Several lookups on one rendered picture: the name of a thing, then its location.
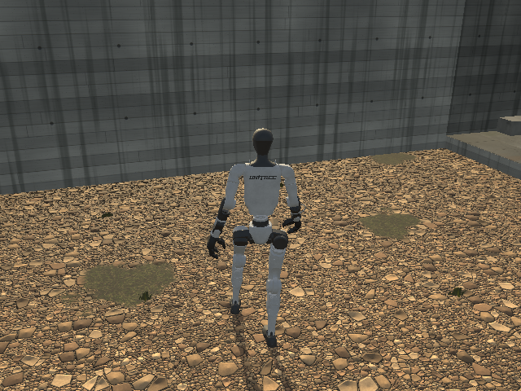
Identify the humanoid robot head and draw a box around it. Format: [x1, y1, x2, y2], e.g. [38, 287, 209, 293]
[248, 128, 276, 167]

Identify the right robot forearm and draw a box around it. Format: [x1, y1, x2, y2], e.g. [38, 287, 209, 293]
[290, 196, 301, 222]

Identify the right robot upper arm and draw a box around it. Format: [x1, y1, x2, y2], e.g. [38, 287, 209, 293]
[278, 164, 299, 207]

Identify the right robot hand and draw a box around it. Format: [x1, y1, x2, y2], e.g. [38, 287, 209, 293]
[282, 218, 301, 234]

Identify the left robot forearm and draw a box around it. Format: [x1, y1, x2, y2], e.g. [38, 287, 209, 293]
[210, 196, 230, 238]

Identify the robot torso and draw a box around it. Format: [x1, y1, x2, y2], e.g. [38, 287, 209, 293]
[243, 160, 281, 244]

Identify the left robot hand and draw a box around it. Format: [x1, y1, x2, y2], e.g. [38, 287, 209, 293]
[207, 234, 225, 259]

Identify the left robot upper arm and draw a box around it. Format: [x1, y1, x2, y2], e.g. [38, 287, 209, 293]
[223, 163, 246, 210]

